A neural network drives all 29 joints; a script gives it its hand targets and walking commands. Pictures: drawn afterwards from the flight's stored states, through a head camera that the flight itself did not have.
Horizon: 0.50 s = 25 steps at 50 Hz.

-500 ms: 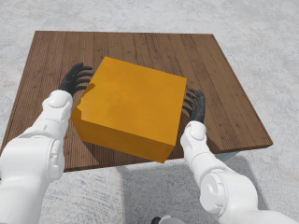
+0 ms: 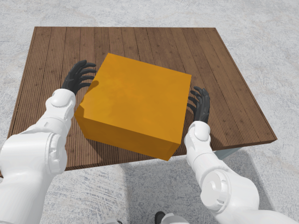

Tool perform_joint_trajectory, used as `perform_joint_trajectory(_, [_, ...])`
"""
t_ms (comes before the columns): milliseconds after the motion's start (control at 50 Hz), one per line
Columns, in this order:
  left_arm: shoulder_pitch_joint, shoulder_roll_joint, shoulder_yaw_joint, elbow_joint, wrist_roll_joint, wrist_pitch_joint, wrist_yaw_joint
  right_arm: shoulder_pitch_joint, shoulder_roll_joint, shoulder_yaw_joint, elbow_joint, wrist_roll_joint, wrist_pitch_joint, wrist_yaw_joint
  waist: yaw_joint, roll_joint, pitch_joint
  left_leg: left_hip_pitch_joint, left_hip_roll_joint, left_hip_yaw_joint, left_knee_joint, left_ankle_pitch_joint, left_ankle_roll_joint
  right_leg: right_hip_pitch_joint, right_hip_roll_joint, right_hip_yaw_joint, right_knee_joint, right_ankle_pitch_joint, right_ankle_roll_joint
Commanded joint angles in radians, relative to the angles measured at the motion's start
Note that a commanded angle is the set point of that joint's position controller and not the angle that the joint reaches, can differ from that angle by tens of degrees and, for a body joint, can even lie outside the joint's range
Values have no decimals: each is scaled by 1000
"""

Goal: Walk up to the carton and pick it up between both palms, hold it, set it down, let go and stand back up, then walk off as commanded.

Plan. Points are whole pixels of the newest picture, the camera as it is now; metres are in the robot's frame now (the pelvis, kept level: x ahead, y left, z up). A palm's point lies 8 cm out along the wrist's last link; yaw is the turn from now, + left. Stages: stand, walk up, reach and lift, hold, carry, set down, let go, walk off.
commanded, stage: reach and lift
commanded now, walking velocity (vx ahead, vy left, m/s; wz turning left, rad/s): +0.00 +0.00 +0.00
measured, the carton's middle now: (137, 106) +0.45 -0.02 -0.03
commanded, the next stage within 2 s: none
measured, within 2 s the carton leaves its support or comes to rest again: leaves its support in 0.60 s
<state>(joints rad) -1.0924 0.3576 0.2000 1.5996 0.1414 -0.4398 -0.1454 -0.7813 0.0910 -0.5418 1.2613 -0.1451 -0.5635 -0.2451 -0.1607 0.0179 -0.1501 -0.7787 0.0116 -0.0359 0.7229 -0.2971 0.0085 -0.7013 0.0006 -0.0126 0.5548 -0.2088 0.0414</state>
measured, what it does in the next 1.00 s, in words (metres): stands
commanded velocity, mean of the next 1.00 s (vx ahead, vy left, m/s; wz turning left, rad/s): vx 0.00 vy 0.00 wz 0.00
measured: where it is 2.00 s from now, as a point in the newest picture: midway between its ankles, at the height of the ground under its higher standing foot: outside the picture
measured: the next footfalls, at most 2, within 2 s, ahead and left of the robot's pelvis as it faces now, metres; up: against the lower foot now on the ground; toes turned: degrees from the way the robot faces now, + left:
none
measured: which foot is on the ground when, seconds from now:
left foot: down 0.00-1.00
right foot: down 0.00-1.00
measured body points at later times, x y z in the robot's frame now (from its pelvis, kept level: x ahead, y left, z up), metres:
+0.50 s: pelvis +0.00 +0.00 +0.01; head +0.08 +0.02 +0.45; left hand +0.47 +0.15 +0.05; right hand +0.38 -0.21 +0.03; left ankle +0.01 +0.09 -0.71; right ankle +0.02 -0.16 -0.71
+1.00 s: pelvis -0.01 -0.01 +0.02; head -0.02 +0.00 +0.47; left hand +0.42 +0.13 +0.11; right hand +0.36 -0.23 +0.11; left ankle +0.01 +0.09 -0.71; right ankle +0.02 -0.16 -0.71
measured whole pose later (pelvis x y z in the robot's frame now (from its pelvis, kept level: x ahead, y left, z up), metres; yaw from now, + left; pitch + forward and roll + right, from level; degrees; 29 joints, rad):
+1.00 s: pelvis -0.01 -0.01 +0.02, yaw +1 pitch +9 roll -3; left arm -0.91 0.24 -0.01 1.49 -0.12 -0.28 0.01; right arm -0.65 -0.04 -0.21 0.96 0.02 -0.10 -0.22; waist -0.15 0.04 -0.20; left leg -0.51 0.01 -0.04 0.58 -0.23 0.02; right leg -0.45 0.00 -0.01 0.44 -0.15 0.04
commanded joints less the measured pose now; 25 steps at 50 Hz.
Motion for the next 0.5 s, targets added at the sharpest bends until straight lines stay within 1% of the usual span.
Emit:
perform_joint_trajectory(0, [-402, -599, -86, -41, 26, -105, -76, -461, 438, 288, -70, -175, -43, 178, 57, 218, -533, 634, 41, 30, -64, 575, -116, 109, 55, -119, -106, 248, -79])
perform_joint_trajectory(20, [-400, -610, -102, -44, 22, -113, -72, -476, 429, 302, -69, -159, -51, 182, 75, 227, -573, 644, 44, 31, -46, 633, -124, 93, 57, -121, -96, 279, -84])
perform_joint_trajectory(60, [-380, -631, -118, -25, 3, -123, -67, -446, 449, 327, -90, -149, -47, 187, 70, 206, -591, 674, 47, 29, -62, 642, -118, 127, 61, -119, -118, 280, -86])
perform_joint_trajectory(80, [-373, -638, -131, -57, 10, -125, -57, -406, 449, 327, -30, -159, -49, 190, 53, 211, -587, 709, 49, 22, -64, 681, -129, 122, 66, -127, -122, 306, -82])
perform_joint_trajectory(100, [-384, -624, -118, -39, 10, -128, -60, -420, 441, 318, -40, -152, -41, 191, 67, 209, -555, 676, 44, 26, -76, 627, -119, 118, 56, -115, -134, 265, -87])
perform_joint_trajectory(120, [-367, -658, -130, -32, 14, -123, -58, -410, 458, 331, -35, -157, -38, 191, 62, 196, -563, 697, 48, 23, -85, 649, -120, 126, 65, -123, -139, 279, -89])
perform_joint_trajectory(140, [-360, -652, -156, -71, 9, -126, -48, -387, 452, 356, -45, -141, -40, 191, 57, 210, -567, 725, 48, 23, -83, 714, -128, 138, 66, -126, -144, 324, -85])
perform_joint_trajectory(160, [-375, -655, -157, -55, 4, -122, -45, -423, 443, 348, -57, -132, -37, 193, 62, 225, -549, 710, 52, 18, -92, 689, -128, 134, 65, -127, -145, 289, -86])
perform_joint_trajectory(180, [-347, -646, -147, -48, 5, -121, -50, -412, 441, 358, -77, -125, -39, 194, 72, 202, -540, 699, 49, 27, -93, 667, -124, 162, 64, -120, -144, 275, -85])
perform_joint_trajectory(200, [-396, -651, -166, -84, -13, -125, -42, -441, 445, 372, -95, -124, -28, 201, 74, 212, -542, 709, 51, 27, -106, 643, -121, 157, 63, -118, -157, 240, -86])
perform_joint_trajectory(220, [-391, -650, -187, -101, -29, -124, -35, -435, 437, 386, -108, -98, -33, 201, 71, 219, -581, 718, 50, 28, -94, 680, -127, 150, 70, -122, -151, 278, -89])
perform_joint_trajectory(240, [-392, -664, -184, -99, -21, -128, -33, -434, 442, 390, -101, -96, -33, 205, 80, 222, -607, 747, 51, 25, -97, 708, -129, 146, 74, -129, -152, 286, -91])
perform_joint_trajectory(260, [-404, -669, -192, -94, -26, -130, -29, -449, 442, 384, -93, -99, -27, 207, 69, 215, -596, 747, 57, 15, -111, 697, -128, 127, 70, -128, -165, 263, -93])
perform_joint_trajectory(280, [-401, -681, -190, -114, -25, -132, -27, -471, 450, 414, -143, -79, -27, 216, 98, 208, -616, 754, 56, 20, -113, 682, -122, 139, 70, -119, -168, 253, -95])
perform_joint_trajectory(300, [-349, -677, -195, -110, -26, -120, -20, -419, 448, 433, -142, -66, -4, 217, 106, 216, -595, 757, 50, 25, -115, 733, -124, 165, 68, -114, -171, 291, -97])
perform_joint_trajectory(320, [-401, -689, -205, -128, -30, -125, -22, -465, 454, 430, -161, -63, -12, 221, 99, 210, -602, 756, 49, 24, -125, 699, -119, 176, 70, -118, -177, 273, -91])
perform_joint_trajectory(340, [-409, -685, -207, -142, -39, -127, -20, -476, 461, 443, -176, -57, 5, 229, 108, 202, -613, 751, 46, 24, -126, 672, -115, 183, 63, -114, -177, 249, -92])
perform_joint_trajectory(360, [-396, -729, -255, -190, -74, -126, -14, -489, 475, 457, -227, -40, 10, 228, 97, 216, -663, 751, 41, 19, -121, 713, -120, 184, 68, -112, -169, 295, -94])
perform_joint_trajectory(380, [-413, -725, -258, -182, -75, -127, -13, -497, 479, 481, -241, -28, 17, 229, 103, 203, -661, 733, 39, 27, -111, 711, -117, 196, 69, -103, -160, 305, -93])
perform_joint_trajectory(400, [-396, -743, -272, -185, -83, -115, -12, -491, 481, 479, -248, -26, 20, 223, 80, 204, -682, 751, 42, 18, -113, 741, -123, 207, 66, -108, -164, 326, -91])
perform_joint_trajectory(420, [-394, -728, -264, -191, -84, -115, -17, -465, 493, 505, -260, -4, 34, 223, 84, 184, -649, 737, 33, 20, -106, 740, -111, 266, 63, -94, -160, 348, -84])
perform_joint_trajectory(440, [-418, -749, -274, -201, -102, -116, -13, -500, 504, 516, -268, 6, 53, 228, 91, 186, -644, 716, 25, 23, -114, 679, -107, 241, 61, -95, -167, 300, -87])
perform_joint_trajectory(460, [-402, -749, -299, -246, -115, -108, -14, -469, 516, 541, -307, 12, 73, 224, 91, 171, -670, 721, 27, 20, -125, 667, -101, 289, 60, -87, -164, 326, -82])
perform_joint_trajectory(480, [-373, -757, -311, -255, -127, -102, -11, -455, 530, 574, -347, 36, 81, 221, 79, 147, -669, 714, 22, 28, -117, 699, -96, 330, 61, -80, -159, 387, -78])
